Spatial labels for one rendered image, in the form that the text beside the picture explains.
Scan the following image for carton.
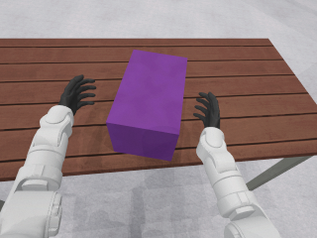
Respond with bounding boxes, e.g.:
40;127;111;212
106;50;187;162

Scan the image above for left robot forearm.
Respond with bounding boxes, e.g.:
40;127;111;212
0;105;74;234

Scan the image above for robot left hand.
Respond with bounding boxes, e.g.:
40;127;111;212
58;74;97;116

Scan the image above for robot left upper arm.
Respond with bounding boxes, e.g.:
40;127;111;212
0;190;62;238

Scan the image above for robot right upper arm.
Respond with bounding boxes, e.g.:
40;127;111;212
224;215;280;238

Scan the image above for table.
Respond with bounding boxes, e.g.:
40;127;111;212
0;38;317;212

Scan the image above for robot right hand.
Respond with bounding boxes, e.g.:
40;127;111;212
193;91;220;130

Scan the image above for right robot forearm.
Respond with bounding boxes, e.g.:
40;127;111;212
196;127;281;238

